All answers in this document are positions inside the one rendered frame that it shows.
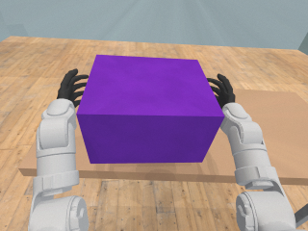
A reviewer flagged robot left forearm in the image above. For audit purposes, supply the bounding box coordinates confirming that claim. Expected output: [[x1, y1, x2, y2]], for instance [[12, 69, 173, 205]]
[[28, 98, 80, 231]]

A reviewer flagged right robot upper arm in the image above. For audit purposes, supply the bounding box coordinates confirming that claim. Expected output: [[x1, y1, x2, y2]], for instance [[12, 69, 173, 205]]
[[236, 191, 307, 231]]

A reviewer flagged left robot hand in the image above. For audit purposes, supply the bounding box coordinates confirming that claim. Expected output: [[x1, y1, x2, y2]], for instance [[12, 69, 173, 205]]
[[57, 68, 89, 108]]

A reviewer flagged right robot hand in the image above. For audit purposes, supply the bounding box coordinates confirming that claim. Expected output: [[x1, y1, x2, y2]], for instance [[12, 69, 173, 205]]
[[206, 74, 236, 109]]

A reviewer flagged carton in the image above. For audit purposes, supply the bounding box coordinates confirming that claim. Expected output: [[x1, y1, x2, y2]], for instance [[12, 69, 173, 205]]
[[76, 54, 225, 164]]

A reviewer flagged table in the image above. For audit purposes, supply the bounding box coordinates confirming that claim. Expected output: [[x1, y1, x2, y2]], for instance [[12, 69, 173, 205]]
[[18, 79, 308, 228]]

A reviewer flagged left robot upper arm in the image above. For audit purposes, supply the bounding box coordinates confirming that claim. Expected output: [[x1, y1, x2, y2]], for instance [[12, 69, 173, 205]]
[[29, 195, 90, 231]]

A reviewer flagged robot right forearm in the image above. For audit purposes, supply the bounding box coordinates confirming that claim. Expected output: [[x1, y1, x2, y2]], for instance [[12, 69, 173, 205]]
[[219, 102, 296, 228]]

